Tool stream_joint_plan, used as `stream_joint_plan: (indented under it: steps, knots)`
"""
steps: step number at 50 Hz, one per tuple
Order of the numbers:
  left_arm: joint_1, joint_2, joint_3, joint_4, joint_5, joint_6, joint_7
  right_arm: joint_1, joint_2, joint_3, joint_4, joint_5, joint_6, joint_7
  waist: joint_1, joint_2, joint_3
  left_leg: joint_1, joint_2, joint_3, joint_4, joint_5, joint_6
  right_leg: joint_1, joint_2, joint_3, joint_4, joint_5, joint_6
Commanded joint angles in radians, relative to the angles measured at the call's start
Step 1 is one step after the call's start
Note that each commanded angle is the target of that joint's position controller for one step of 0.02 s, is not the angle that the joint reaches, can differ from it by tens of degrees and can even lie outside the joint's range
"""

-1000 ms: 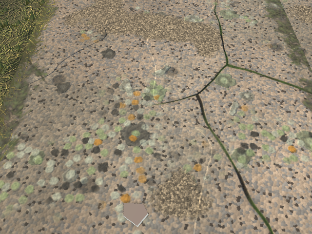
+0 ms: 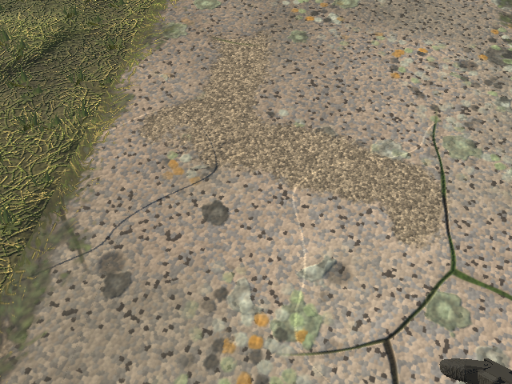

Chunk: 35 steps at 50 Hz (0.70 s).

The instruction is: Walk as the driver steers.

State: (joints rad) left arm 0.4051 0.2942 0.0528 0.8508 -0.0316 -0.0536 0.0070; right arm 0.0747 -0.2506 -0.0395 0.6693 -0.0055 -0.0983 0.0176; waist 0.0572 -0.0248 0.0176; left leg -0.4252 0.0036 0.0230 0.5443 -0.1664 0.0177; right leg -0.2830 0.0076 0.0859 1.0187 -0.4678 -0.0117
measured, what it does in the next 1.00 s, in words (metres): walks ahead: right foot, then left foot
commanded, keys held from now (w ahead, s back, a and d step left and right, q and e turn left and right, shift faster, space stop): w+e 0.50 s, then w+q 0.10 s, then q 0.40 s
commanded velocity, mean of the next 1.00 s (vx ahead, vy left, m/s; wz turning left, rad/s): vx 0.40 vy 0.00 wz -0.21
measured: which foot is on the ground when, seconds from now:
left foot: down 0.00-0.44, up 0.46-0.90, down 0.92-1.00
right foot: up 0.00-0.40, down 0.42-0.92, up 0.94-1.00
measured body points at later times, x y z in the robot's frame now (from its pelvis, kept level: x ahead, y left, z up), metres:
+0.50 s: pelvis +0.25 -0.07 -0.01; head +0.29 -0.10 +0.44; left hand +0.51 +0.13 -0.09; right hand +0.23 -0.37 -0.14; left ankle +0.13 +0.12 -0.65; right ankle +0.31 -0.17 -0.73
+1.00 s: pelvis +0.48 -0.11 -0.01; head +0.53 -0.11 +0.44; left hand +0.67 +0.13 -0.12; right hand +0.57 -0.41 -0.10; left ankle +0.60 -0.06 -0.73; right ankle +0.33 -0.20 -0.65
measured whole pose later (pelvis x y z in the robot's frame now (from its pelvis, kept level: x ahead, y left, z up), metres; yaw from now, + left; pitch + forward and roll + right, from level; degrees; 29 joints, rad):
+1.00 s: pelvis +0.48 -0.11 -0.01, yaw -11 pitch +2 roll -1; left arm 0.16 0.29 0.05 0.76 0.00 -0.02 0.02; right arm 0.16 -0.29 -0.06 0.74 -0.01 -0.05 0.04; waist -0.01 0.00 0.05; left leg -0.49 -0.06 -0.01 0.55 -0.11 0.08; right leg -0.34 0.07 0.02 1.13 -0.55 0.02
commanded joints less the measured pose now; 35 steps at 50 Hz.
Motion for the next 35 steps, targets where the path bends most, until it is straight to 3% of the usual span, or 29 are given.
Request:
stream_joint_plan:
  steps: [1, 3, 6, 12, 17, 19, 20, 21, 22, 23, 24, 25, 26, 27, 28, 31, 33, 35]
  knots:
    - [-0.087, 0.116, 0.030, -0.119, 0.000, -0.019, 0.003, 0.193, -0.120, -0.042, 0.021, 0.000, 0.005, -0.007, -0.119, 0.133, -0.084, 0.452, 0.313, -0.386, -0.286, -0.101, 0.177, -0.474, -0.103, 0.016, 0.211, 0.087, 0.001]
    - [-0.069, 0.080, 0.033, -0.118, 0.002, 0.007, -0.001, 0.129, -0.096, -0.039, 0.031, -0.008, -0.006, -0.006, -0.066, 0.162, -0.031, 0.309, 0.271, -0.253, -0.354, -0.004, 0.163, -0.382, -0.139, 0.018, 0.156, 0.152, 0.007]
    - [-0.101, 0.046, 0.029, -0.142, 0.007, 0.031, -0.002, 0.115, -0.123, -0.053, 0.057, -0.007, -0.021, -0.009, -0.046, 0.116, 0.003, 0.262, 0.278, -0.133, -0.406, 0.124, 0.182, -0.395, -0.151, 0.017, 0.090, 0.229, 0.023]
    - [-0.267, 0.021, 0.014, -0.198, 0.011, 0.022, -0.037, 0.153, -0.181, -0.071, 0.100, 0.000, -0.007, -0.026, -0.096, 0.072, 0.038, 0.313, 0.253, 0.071, -0.418, 0.205, 0.152, -0.367, -0.132, -0.050, -0.235, 0.492, 0.011]
    - [-0.376, 0.046, 0.019, -0.262, 0.012, 0.028, -0.060, 0.207, -0.226, -0.089, 0.138, 0.027, 0.022, -0.026, -0.118, 0.073, 0.071, 0.465, 0.298, 0.129, -0.349, 0.289, 0.116, -0.370, -0.103, -0.109, -0.364, 0.389, -0.042]
    - [-0.329, 0.078, 0.036, -0.267, 0.017, 0.033, -0.062, 0.197, -0.256, -0.097, 0.139, 0.037, 0.036, -0.029, -0.074, 0.102, 0.019, 0.501, 0.294, 0.165, -0.209, 0.608, 0.093, -0.259, -0.041, -0.169, -0.375, 0.283, -0.082]
    - [-0.222, 0.109, 0.057, -0.244, 0.015, 0.036, -0.059, 0.183, -0.262, -0.098, 0.137, 0.043, 0.045, -0.031, -0.008, 0.099, -0.042, 0.482, 0.272, 0.194, -0.048, 0.744, 0.073, -0.113, 0.009, -0.202, -0.408, 0.279, -0.110]
    - [-0.049, 0.170, 0.093, -0.193, 0.011, 0.040, -0.047, 0.189, -0.236, -0.087, 0.133, 0.038, 0.048, -0.035, 0.075, 0.069, -0.133, 0.370, 0.227, 0.221, 0.184, 0.718, 0.037, 0.149, 0.056, -0.197, -0.451, 0.326, -0.148]
    - [0.066, 0.283, 0.126, -0.172, 0.004, 0.049, -0.024, 0.221, -0.159, -0.059, 0.100, -0.002, 0.041, -0.035, 0.085, -0.121, -0.214, 0.039, 0.148, 0.233, 0.546, 0.245, -0.023, 0.455, -0.145, 0.147, -0.488, 0.311, -0.243]
    - [0.003, 0.328, 0.118, -0.211, 0.002, 0.033, -0.029, 0.247, -0.083, -0.027, 0.053, -0.009, 0.008, -0.025, -0.001, -0.264, -0.346, -0.274, -0.047, 0.024, 0.817, -0.427, -0.062, 0.650, -0.334, 0.707, -0.677, 0.110, -0.416]
    - [0.004, 0.231, 0.089, -0.221, 0.007, 0.016, -0.040, 0.140, -0.176, -0.047, 0.041, 0.030, -0.022, -0.012, 0.066, -0.119, -0.326, -0.380, 0.007, -0.113, 0.859, -0.383, -0.038, 0.635, -0.335, 0.680, -0.744, 0.075, -0.370]
    - [-0.019, 0.190, 0.076, -0.213, 0.014, 0.003, -0.041, 0.089, -0.182, -0.046, 0.023, 0.050, -0.038, -0.006, 0.052, -0.092, -0.205, -0.414, 0.045, -0.098, 0.814, -0.302, -0.011, 0.525, -0.303, 0.540, -0.737, 0.126, -0.331]
    - [-0.085, 0.149, 0.062, -0.211, 0.016, -0.001, -0.039, 0.108, -0.166, -0.042, 0.046, 0.035, -0.042, -0.012, -0.001, -0.002, -0.137, -0.358, 0.099, -0.092, 0.719, -0.221, -0.005, 0.380, -0.267, 0.407, -0.732, 0.233, -0.290]
    - [-0.148, 0.101, 0.046, -0.222, 0.025, -0.004, -0.034, 0.126, -0.175, -0.049, 0.068, 0.017, -0.034, -0.016, -0.035, -0.014, -0.103, -0.283, 0.136, -0.090, 0.638, -0.170, -0.008, 0.268, -0.237, 0.310, -0.743, 0.353, -0.265]
    - [-0.180, 0.085, 0.038, -0.232, 0.037, -0.007, -0.030, 0.154, -0.173, -0.050, 0.084, 0.016, -0.018, -0.012, -0.060, -0.040, -0.092, -0.219, 0.154, -0.091, 0.615, -0.137, -0.012, 0.195, -0.221, 0.263, -0.766, 0.426, -0.258]
    - [-0.176, 0.108, 0.040, -0.207, 0.042, -0.027, -0.024, 0.166, -0.138, -0.044, 0.104, 0.012, 0.018, -0.012, -0.075, -0.025, -0.058, -0.189, 0.150, -0.066, 0.539, -0.054, -0.043, 0.108, -0.211, 0.136, -0.820, 0.644, -0.264]
    - [-0.171, 0.114, 0.039, -0.183, 0.046, -0.030, -0.013, 0.125, -0.118, -0.036, 0.095, 0.006, 0.025, -0.016, -0.070, -0.014, -0.026, -0.204, 0.142, -0.059, 0.429, 0.036, -0.061, 0.097, -0.190, 0.033, -0.818, 0.826, -0.239]
    - [-0.184, 0.108, 0.035, -0.169, 0.049, -0.027, -0.004, 0.097, -0.094, -0.025, 0.094, 0.008, 0.020, -0.009, -0.058, -0.026, -0.020, -0.140, 0.115, -0.037, 0.263, 0.184, -0.056, 0.078, -0.142, -0.077, -0.815, 0.861, -0.194]
Velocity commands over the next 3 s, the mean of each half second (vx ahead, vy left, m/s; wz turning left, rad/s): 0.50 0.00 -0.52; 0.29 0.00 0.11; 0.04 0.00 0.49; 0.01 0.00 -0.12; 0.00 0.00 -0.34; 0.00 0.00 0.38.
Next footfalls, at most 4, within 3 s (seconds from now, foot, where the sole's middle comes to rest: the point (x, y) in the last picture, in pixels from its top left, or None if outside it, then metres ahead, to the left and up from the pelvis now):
0.42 right None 0.35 -0.19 -0.77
0.92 left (300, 319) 0.64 -0.07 -0.77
1.36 right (383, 338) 0.60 -0.29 -0.77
1.70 left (284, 354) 0.54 -0.03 -0.77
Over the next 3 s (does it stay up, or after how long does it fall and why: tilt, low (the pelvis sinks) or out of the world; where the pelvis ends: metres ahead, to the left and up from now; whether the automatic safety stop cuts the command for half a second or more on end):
stays up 0.54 -0.14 0.01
